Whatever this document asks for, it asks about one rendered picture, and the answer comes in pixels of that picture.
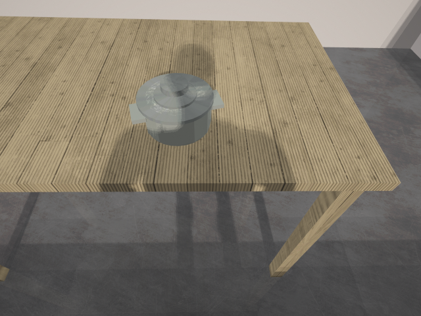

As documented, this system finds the knob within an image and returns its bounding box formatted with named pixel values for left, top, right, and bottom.
left=160, top=75, right=188, bottom=97

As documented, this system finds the pot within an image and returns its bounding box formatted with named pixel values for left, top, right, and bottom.
left=129, top=90, right=224, bottom=146

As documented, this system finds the lid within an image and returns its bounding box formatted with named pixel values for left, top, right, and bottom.
left=136, top=73, right=214, bottom=125

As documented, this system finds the table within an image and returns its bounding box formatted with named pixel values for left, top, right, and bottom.
left=0, top=16, right=401, bottom=281

